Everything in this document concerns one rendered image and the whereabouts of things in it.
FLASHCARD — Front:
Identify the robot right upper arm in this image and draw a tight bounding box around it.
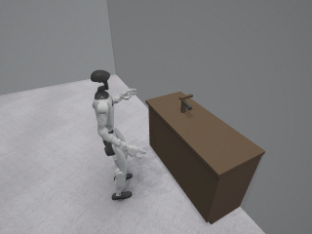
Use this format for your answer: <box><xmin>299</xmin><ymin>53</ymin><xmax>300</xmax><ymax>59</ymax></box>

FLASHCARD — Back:
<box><xmin>97</xmin><ymin>100</ymin><xmax>109</xmax><ymax>136</ymax></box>

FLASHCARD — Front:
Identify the right robot forearm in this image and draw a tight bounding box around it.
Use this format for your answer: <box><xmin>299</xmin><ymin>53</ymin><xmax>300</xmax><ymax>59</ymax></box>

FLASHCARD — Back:
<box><xmin>99</xmin><ymin>130</ymin><xmax>129</xmax><ymax>151</ymax></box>

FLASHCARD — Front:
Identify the left robot forearm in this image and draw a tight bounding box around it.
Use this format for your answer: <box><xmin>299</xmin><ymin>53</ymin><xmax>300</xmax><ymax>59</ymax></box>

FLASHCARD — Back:
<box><xmin>112</xmin><ymin>96</ymin><xmax>121</xmax><ymax>104</ymax></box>

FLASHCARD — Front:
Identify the robot right hand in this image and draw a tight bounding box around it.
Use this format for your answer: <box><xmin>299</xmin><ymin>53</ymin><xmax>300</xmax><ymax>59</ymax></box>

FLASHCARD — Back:
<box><xmin>126</xmin><ymin>145</ymin><xmax>146</xmax><ymax>160</ymax></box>

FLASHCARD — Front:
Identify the counter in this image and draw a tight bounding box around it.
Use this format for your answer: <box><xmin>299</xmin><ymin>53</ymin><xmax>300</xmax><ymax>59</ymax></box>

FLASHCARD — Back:
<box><xmin>145</xmin><ymin>92</ymin><xmax>265</xmax><ymax>225</ymax></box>

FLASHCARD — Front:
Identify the robot left thigh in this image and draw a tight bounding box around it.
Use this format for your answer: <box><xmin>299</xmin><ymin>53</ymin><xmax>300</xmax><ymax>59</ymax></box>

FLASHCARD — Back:
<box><xmin>113</xmin><ymin>127</ymin><xmax>127</xmax><ymax>158</ymax></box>

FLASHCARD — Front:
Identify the humanoid robot torso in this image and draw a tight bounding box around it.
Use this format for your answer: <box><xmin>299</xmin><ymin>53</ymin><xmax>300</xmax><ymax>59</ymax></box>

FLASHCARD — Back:
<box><xmin>94</xmin><ymin>91</ymin><xmax>116</xmax><ymax>146</ymax></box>

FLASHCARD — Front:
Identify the tap lever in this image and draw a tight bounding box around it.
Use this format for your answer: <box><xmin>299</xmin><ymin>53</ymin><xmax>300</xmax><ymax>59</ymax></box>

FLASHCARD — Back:
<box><xmin>183</xmin><ymin>101</ymin><xmax>192</xmax><ymax>110</ymax></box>

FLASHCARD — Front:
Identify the robot left hand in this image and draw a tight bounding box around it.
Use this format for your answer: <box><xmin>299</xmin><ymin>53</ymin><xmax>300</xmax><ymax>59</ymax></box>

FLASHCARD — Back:
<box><xmin>119</xmin><ymin>88</ymin><xmax>137</xmax><ymax>100</ymax></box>

